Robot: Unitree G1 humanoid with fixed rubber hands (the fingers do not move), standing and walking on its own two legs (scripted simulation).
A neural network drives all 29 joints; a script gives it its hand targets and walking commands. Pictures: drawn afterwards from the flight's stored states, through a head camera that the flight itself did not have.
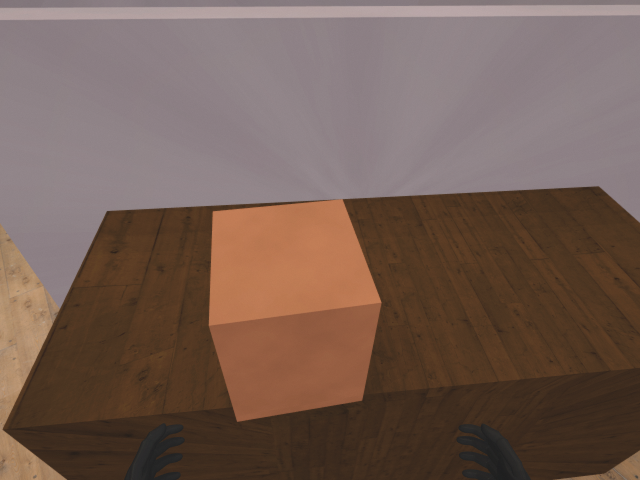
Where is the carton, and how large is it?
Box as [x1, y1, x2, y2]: [209, 199, 381, 421]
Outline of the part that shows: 342,199 213,211 209,327 237,421 361,400 381,302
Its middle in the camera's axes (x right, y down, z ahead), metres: -0.05 +0.10 +0.61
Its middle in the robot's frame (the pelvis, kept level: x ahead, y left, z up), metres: +0.39 +0.07 -0.01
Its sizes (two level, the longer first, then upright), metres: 0.210 0.200 0.250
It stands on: a pedestal, 0.65 m high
